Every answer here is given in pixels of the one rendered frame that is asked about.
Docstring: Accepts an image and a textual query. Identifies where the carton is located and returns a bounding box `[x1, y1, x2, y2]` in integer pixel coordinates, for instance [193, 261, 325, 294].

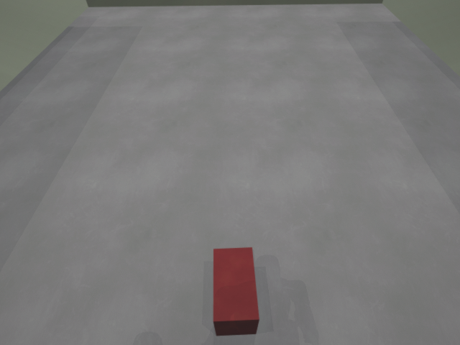
[213, 247, 259, 336]

